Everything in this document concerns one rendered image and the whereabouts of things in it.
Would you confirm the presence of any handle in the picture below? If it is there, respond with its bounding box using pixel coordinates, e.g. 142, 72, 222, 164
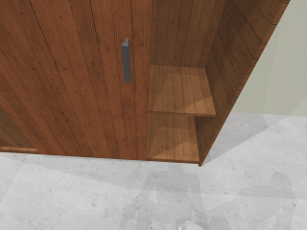
121, 38, 131, 82

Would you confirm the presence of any wardrobe door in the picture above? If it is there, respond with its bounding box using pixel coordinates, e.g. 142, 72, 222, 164
0, 0, 153, 160
0, 106, 35, 149

